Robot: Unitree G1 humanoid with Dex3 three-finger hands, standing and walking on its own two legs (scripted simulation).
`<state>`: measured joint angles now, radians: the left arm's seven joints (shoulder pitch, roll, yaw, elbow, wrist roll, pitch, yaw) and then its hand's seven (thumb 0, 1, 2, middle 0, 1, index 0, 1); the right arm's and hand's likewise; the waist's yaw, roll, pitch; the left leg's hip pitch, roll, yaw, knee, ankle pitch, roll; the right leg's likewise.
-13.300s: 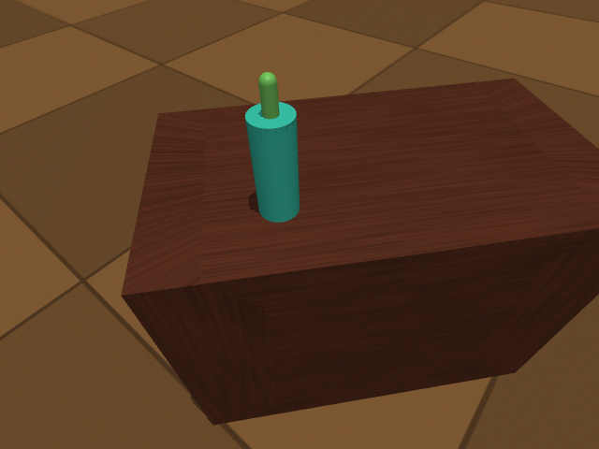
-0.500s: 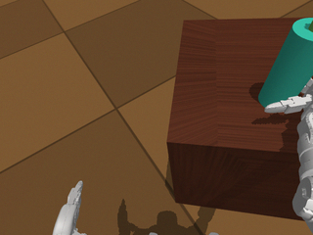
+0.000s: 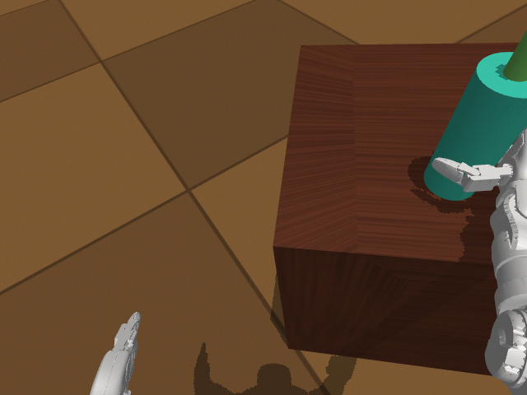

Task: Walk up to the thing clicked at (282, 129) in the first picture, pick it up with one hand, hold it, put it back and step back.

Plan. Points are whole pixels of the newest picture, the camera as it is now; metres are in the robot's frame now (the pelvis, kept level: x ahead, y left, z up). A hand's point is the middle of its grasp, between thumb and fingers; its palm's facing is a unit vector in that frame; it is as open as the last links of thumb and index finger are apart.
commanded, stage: settle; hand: right
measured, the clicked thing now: (487, 119) +0.48 -0.22 +0.16
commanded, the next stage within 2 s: lift in 0.98 s
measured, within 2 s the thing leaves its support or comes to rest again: leaves its support in 0.56 s
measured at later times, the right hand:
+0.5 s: hand (476, 158) +0.46 -0.22 +0.11, palm faces +0.26 +0.97 -0.05, open 11.0 cm
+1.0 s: hand (488, 141) +0.45 -0.22 +0.15, palm faces +0.26 +0.96 -0.04, open 11.1 cm
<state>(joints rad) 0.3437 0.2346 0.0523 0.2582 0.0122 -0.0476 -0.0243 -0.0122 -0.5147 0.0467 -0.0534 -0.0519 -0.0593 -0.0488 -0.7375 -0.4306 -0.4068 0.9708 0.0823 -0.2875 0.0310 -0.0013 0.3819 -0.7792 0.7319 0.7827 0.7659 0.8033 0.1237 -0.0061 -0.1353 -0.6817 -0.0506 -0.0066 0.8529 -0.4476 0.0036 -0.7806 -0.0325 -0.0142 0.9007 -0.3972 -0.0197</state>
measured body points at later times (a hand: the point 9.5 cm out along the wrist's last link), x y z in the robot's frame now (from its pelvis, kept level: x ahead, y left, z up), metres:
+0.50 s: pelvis +0.00 +0.00 +0.01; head +0.06 -0.02 +0.46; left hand +0.15 +0.26 -0.03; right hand +0.44 -0.28 +0.11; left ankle -0.02 +0.12 -0.69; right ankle +0.02 -0.10 -0.69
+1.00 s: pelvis -0.01 +0.00 +0.02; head +0.03 -0.01 +0.47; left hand +0.14 +0.26 -0.03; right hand +0.43 -0.27 +0.15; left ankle -0.02 +0.12 -0.69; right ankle +0.02 -0.10 -0.69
